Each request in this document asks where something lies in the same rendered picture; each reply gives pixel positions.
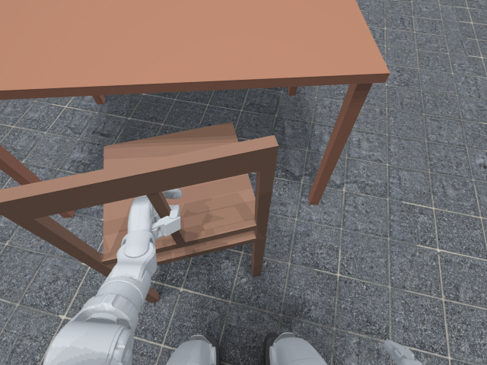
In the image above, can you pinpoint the left robot forearm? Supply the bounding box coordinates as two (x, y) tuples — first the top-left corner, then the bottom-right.
(43, 230), (157, 365)

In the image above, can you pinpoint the left robot thigh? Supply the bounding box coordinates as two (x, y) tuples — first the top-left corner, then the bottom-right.
(166, 340), (216, 365)

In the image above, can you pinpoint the chair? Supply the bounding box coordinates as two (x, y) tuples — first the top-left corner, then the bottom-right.
(0, 122), (279, 303)

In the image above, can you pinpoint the right robot shin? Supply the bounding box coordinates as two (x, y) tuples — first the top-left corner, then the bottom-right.
(274, 332), (294, 343)

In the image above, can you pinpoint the table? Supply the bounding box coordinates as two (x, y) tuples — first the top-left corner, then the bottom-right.
(0, 0), (390, 218)

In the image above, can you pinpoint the right robot hand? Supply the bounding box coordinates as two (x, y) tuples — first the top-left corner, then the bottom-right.
(384, 340), (422, 365)

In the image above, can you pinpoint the left robot hand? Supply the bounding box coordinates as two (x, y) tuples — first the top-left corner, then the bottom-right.
(128, 189), (182, 240)

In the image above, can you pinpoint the robot left upper arm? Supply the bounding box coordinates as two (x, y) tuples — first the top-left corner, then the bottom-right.
(46, 321), (134, 365)

